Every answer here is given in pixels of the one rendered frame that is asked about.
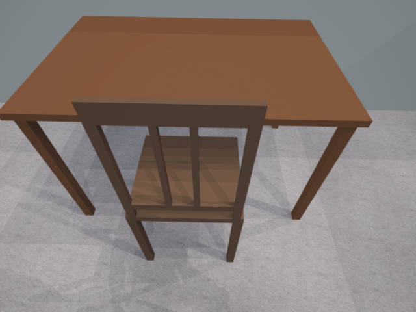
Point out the chair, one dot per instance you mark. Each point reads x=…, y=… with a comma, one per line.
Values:
x=179, y=178

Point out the table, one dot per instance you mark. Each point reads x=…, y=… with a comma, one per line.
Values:
x=284, y=62

